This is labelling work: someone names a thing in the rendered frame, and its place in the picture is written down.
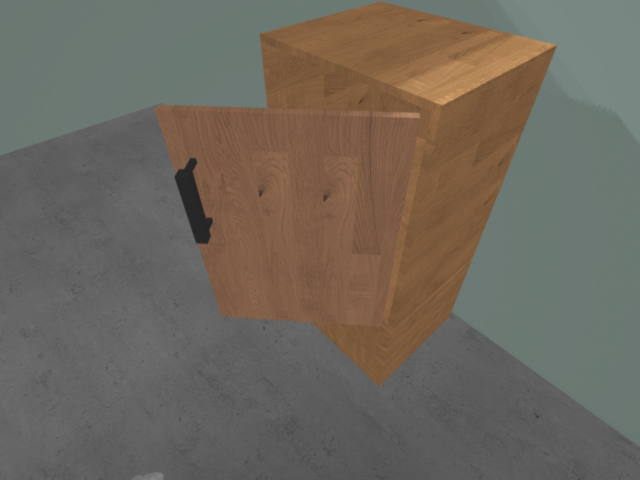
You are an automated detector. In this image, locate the cupboard door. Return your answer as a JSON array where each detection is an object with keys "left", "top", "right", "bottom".
[{"left": 155, "top": 105, "right": 420, "bottom": 327}]

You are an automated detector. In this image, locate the handle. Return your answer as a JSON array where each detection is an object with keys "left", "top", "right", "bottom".
[{"left": 175, "top": 158, "right": 213, "bottom": 244}]

